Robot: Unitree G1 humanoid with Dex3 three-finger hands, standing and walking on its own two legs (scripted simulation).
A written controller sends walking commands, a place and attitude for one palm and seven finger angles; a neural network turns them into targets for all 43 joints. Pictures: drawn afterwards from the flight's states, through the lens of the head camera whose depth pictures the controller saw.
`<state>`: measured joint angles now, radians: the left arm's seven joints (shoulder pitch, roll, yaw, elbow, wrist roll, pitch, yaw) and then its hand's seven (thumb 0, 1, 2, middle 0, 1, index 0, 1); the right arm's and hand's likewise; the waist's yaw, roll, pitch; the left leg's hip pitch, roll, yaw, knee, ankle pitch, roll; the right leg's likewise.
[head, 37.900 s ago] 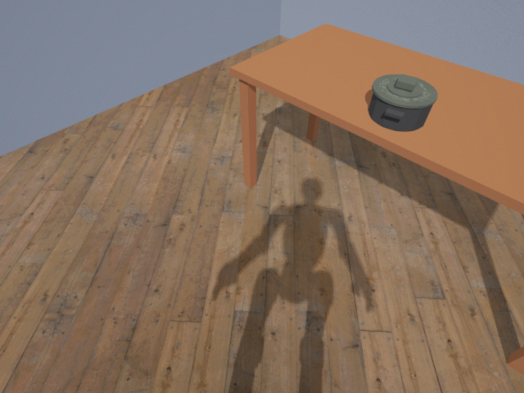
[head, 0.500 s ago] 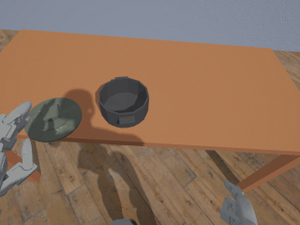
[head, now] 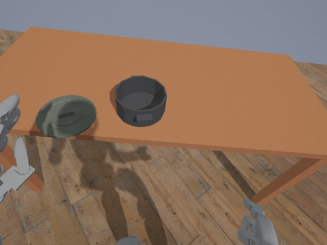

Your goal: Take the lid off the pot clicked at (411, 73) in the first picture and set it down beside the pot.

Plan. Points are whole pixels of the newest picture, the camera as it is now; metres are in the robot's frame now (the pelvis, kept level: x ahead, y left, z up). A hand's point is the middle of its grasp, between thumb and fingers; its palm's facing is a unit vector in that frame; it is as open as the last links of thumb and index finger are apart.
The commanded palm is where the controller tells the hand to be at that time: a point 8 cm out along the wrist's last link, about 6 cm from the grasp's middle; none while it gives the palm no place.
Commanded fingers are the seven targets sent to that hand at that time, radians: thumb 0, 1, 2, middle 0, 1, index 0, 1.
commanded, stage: step back with the hand held close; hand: left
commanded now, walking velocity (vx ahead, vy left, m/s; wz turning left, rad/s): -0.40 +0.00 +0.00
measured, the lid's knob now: (65, 109) +0.51 +0.36 -0.05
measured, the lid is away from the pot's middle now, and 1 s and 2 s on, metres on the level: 0.26 0.26 0.26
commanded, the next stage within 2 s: stop stepping back and stand still in 0.42 s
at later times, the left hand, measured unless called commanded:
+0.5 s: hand (2, 236) +0.11 +0.23 +0.17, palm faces +0.29 -0.88 -0.37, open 7.4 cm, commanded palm none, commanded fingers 0.00 0.90 0.90 -0.20 -0.30 -0.20 -0.30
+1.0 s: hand out of the picture -0.03 +0.23 +0.16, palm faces +0.36 -0.87 -0.34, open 7.4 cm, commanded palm -0.10 +0.27 +0.19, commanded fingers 0.00 0.90 0.90 -0.20 -0.30 -0.20 -0.30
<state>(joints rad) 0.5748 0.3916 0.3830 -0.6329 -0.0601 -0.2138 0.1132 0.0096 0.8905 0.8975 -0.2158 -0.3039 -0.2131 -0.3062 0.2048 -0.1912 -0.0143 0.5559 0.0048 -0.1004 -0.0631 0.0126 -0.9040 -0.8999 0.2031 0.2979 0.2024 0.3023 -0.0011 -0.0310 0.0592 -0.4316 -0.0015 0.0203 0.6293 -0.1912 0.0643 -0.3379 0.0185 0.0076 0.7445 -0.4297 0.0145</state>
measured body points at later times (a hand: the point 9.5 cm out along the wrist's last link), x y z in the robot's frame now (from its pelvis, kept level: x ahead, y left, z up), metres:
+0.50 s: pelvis -0.11 +0.00 +0.00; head -0.08 +0.04 +0.45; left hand +0.09 +0.28 +0.19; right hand +0.05 -0.25 -0.07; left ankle -0.06 +0.12 -0.73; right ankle -0.09 -0.13 -0.71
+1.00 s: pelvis -0.24 +0.00 +0.00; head -0.26 +0.01 +0.45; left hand -0.05 +0.28 +0.18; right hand -0.10 -0.26 -0.06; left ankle -0.22 +0.13 -0.72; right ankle -0.18 -0.10 -0.70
